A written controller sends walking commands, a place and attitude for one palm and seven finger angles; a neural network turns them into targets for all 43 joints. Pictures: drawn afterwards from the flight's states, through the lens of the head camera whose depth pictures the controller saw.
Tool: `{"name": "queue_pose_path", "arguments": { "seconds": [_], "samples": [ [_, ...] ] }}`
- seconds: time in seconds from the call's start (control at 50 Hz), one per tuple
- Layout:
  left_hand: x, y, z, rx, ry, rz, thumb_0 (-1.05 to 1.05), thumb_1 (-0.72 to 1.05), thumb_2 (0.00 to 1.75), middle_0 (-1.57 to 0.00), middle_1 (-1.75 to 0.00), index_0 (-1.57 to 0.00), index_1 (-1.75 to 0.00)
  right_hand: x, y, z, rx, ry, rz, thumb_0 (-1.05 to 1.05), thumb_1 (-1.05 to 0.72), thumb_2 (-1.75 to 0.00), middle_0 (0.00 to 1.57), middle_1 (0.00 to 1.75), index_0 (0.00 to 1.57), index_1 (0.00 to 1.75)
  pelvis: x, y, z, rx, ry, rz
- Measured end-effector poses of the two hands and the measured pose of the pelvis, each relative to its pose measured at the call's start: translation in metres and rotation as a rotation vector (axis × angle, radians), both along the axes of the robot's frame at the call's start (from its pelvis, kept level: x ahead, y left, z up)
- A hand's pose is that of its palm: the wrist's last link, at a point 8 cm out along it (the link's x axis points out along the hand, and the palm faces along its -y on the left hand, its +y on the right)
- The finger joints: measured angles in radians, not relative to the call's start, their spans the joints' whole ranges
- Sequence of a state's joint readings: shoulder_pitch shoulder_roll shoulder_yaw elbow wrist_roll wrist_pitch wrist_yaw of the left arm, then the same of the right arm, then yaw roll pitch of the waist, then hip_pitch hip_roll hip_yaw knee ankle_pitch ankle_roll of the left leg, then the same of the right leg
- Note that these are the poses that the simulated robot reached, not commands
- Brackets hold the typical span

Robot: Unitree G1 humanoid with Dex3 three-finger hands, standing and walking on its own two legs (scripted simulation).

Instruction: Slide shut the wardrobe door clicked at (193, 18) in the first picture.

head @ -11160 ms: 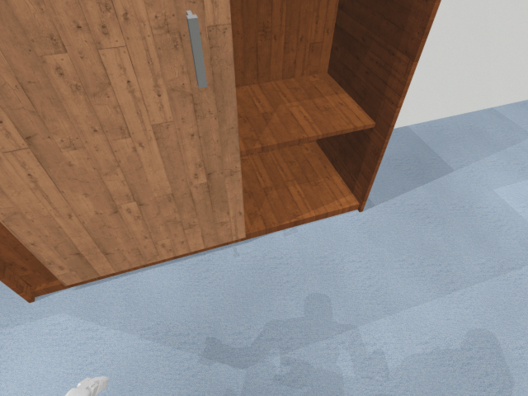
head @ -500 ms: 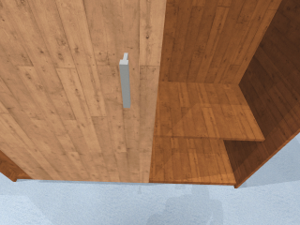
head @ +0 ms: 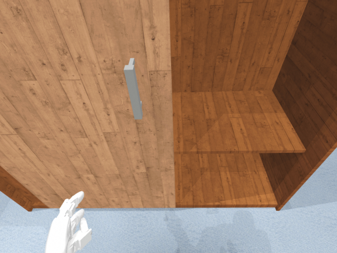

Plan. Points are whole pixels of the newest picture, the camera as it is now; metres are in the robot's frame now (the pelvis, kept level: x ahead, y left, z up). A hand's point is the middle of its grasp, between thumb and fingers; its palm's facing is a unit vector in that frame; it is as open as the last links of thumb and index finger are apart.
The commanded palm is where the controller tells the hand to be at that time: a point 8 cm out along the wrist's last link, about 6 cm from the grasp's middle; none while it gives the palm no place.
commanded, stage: raise the hand with hooked fingers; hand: left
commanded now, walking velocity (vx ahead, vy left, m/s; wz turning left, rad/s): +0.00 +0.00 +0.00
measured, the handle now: (135, 89) +0.49 +0.10 +0.16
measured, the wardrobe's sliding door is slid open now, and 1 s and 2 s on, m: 0.59 0.59 0.59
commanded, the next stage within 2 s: move the hooked fingers beside the handle in 1.90 s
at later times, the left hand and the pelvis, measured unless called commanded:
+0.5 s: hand (90, 218) +0.19 +0.16 +0.06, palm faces +0.06 -0.99 -0.11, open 10.2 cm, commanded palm +0.16 +0.23 +0.05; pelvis +0.00 -0.05 -0.04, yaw +3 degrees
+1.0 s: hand (61, 182) +0.24 +0.22 +0.11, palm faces +0.04 -0.99 -0.11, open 13.1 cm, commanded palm +0.21 +0.28 +0.12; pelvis +0.01 -0.02 +0.00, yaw +1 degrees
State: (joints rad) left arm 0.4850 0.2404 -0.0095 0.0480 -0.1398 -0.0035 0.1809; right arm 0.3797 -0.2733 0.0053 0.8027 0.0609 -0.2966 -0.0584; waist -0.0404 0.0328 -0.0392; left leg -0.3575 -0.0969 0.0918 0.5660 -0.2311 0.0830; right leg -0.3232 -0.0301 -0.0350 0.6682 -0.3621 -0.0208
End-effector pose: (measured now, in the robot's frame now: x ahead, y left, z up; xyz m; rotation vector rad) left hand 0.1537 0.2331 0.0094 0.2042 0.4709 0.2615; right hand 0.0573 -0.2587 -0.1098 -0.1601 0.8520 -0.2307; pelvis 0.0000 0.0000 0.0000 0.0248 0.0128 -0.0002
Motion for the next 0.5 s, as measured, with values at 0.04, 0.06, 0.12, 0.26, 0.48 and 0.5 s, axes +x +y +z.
{"name": "queue_pose_path", "arguments": {
  "seconds": [0.04, 0.06, 0.12, 0.26, 0.48, 0.5],
  "samples": [
    [0.033, -0.021, 0.035, -0.042, -0.236, -0.077, 0.06, 0.88, 0.86, -0.20, -0.37, -0.20, -0.37, 0.026, -0.010, 0.005, -0.026, -0.105, 0.016, 0.02, -0.92, -0.90, 0.20, 0.30, 0.20, 0.30, -0.001, -0.001, -0.004, -0.014, 0.014, 0.005],
    [0.045, -0.032, 0.045, -0.080, -0.335, -0.122, 0.05, 0.85, 0.85, -0.20, -0.38, -0.20, -0.38, 0.038, -0.015, 0.009, -0.034, -0.151, 0.016, 0.02, -0.92, -0.90, 0.20, 0.30, 0.20, 0.30, -0.001, -0.003, -0.007, -0.016, 0.025, 0.002],
    [0.059, -0.061, 0.047, -0.231, -0.524, -0.261, 0.03, 0.77, 0.82, -0.20, -0.42, -0.21, -0.42, 0.071, -0.024, 0.026, -0.058, -0.254, 0.034, 0.02, -0.91, -0.90, 0.20, 0.30, 0.20, 0.30, -0.003, -0.015, -0.018, -0.015, 0.059, -0.015],
    [0.007, -0.046, -0.027, -0.251, -0.264, -0.207, 0.01, 0.58, 0.76, -0.23, -0.52, -0.23, -0.52, 0.135, -0.033, 0.062, -0.112, -0.359, 0.134, 0.01, -0.90, -0.90, 0.20, 0.30, 0.20, 0.30, -0.001, -0.040, -0.033, -0.020, 0.079, -0.011],
    [-0.001, -0.013, 0.057, -0.033, -0.643, -0.206, 0.01, 0.31, 0.65, -0.23, -0.69, -0.24, -0.68, 0.163, 0.003, 0.010, 0.007, -0.311, 0.283, 0.01, -0.90, -0.90, 0.20, 0.30, 0.20, 0.30, -0.002, -0.050, -0.044, -0.071, 0.123, 0.061],
    [0.010, -0.017, 0.055, -0.054, -0.614, -0.256, 0.01, 0.29, 0.64, -0.23, -0.70, -0.24, -0.70, 0.158, 0.005, 0.005, 0.025, -0.290, 0.275, 0.01, -0.90, -0.90, 0.20, 0.30, 0.20, 0.30, -0.002, -0.051, -0.043, -0.068, 0.125, 0.058]
  ]
}}
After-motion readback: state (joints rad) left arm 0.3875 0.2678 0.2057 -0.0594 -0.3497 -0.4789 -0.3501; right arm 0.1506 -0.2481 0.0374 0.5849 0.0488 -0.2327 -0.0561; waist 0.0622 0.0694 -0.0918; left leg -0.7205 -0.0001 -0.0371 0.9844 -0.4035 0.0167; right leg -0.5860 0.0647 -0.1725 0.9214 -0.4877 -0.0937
